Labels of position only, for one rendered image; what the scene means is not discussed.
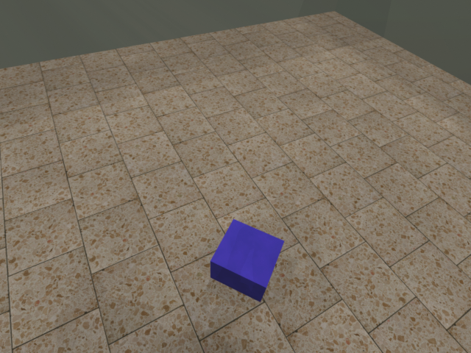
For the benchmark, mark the carton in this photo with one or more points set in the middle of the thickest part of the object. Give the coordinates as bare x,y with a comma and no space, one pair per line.
245,259

